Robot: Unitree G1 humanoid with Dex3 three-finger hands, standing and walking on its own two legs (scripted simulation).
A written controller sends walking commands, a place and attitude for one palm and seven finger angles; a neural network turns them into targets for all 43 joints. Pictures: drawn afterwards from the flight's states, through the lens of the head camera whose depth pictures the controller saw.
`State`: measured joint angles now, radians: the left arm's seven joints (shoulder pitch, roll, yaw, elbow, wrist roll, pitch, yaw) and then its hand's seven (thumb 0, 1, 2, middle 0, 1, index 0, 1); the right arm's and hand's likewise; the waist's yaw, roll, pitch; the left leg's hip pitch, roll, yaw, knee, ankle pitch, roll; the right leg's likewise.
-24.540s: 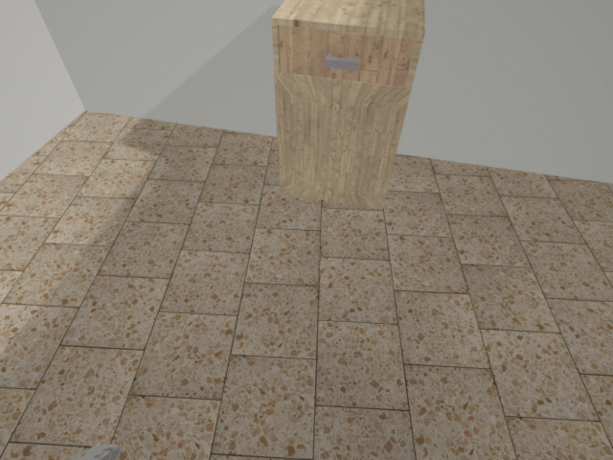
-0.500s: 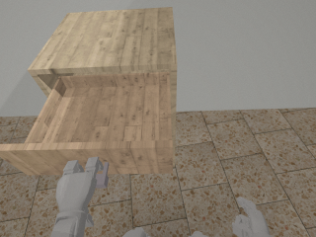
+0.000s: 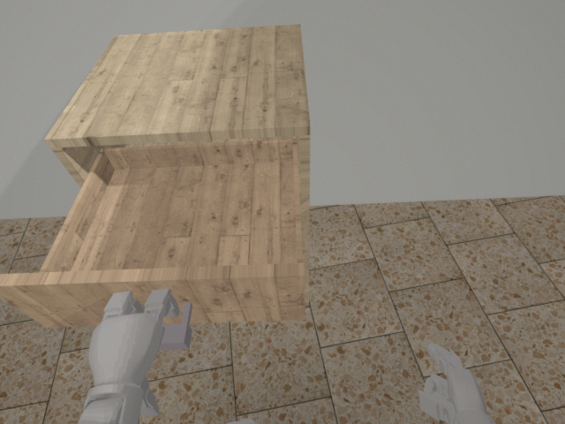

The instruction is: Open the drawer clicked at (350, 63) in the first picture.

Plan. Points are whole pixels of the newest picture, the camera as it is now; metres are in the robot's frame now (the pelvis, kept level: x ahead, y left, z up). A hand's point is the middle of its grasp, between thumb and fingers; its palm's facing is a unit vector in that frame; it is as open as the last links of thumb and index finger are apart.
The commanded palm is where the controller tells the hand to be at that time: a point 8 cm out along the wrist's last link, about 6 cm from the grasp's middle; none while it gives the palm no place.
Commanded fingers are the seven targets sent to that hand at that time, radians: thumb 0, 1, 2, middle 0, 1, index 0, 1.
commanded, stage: lift the hand off the handle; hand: left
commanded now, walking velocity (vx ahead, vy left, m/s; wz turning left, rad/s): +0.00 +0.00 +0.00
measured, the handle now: (154, 323) +0.26 +0.23 -0.03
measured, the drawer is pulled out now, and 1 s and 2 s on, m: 0.30 0.30 0.30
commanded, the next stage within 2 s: draw the hand back to the body in 1.68 s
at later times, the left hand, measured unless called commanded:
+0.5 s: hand (125, 340) +0.22 +0.23 +0.03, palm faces +0.00 -0.10 -0.99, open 13.4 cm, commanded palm +0.20 +0.23 +0.09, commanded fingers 0.00 -0.50 0.30 -0.30 -1.20 -0.30 -1.20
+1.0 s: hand (111, 319) +0.23 +0.24 +0.07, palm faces +0.07 -0.13 -0.99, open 13.8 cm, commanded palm +0.20 +0.23 +0.13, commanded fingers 0.00 -0.50 0.30 -0.30 -1.20 -0.30 -1.20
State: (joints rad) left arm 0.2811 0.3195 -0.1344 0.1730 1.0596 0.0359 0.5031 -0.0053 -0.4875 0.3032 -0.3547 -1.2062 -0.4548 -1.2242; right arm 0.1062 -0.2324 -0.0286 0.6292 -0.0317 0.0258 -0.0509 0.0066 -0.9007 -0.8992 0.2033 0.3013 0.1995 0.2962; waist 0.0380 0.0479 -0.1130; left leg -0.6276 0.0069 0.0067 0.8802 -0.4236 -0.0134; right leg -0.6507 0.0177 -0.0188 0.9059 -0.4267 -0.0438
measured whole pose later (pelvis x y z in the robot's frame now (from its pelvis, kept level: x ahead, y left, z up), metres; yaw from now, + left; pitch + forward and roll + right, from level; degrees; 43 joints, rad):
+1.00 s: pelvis +0.03 +0.01 +0.03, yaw -1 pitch +5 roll +1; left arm 0.43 0.37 -0.07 -0.19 0.97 0.07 0.32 -0.01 -0.49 0.30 -0.33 -1.21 -0.33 -1.20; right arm 0.12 -0.23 -0.01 0.59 -0.01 0.05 0.01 0.01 -0.90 -0.90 0.20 0.30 0.20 0.30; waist 0.08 0.08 -0.10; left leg -0.38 0.01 0.03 0.67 -0.37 0.00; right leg -0.41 0.02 0.00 0.70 -0.37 -0.03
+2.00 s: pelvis +0.03 +0.02 +0.04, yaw -1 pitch +2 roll +0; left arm 0.49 0.44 -0.02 -0.39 0.92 0.06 0.18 -0.01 -0.49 0.30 -0.32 -1.20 -0.32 -1.20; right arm 0.12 -0.24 0.01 0.56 0.00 0.08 0.03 0.01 -0.90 -0.90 0.20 0.30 0.20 0.30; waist 0.11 0.09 -0.05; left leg -0.26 0.01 0.03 0.56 -0.33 0.01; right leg -0.27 0.02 0.01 0.54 -0.30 -0.01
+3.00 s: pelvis +0.04 +0.01 +0.05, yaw +1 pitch -2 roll +0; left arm 0.57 0.33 0.26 -0.49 -0.05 -0.10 0.11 0.00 0.28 0.64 -0.25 -0.70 -0.25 -0.69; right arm 0.17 -0.22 0.01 0.63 0.01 -0.13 -0.08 0.01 -0.90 -0.90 0.20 0.30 0.20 0.30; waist 0.05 0.07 0.00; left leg -0.12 0.01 -0.02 0.44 -0.28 0.00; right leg -0.11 0.02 -0.04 0.42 -0.27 -0.03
